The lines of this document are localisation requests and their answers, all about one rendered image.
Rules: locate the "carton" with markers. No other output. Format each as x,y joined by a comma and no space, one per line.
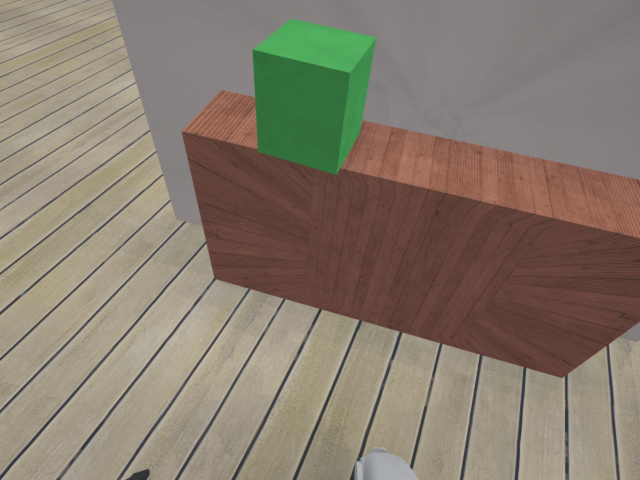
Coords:
311,84

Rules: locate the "robot right thigh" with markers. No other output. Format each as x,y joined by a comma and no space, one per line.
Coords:
383,466

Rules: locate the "pedestal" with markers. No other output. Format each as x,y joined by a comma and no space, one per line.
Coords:
521,259

